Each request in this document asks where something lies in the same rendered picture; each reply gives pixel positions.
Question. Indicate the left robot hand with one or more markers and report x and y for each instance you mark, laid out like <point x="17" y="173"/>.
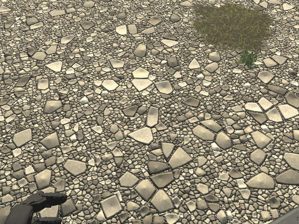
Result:
<point x="23" y="213"/>

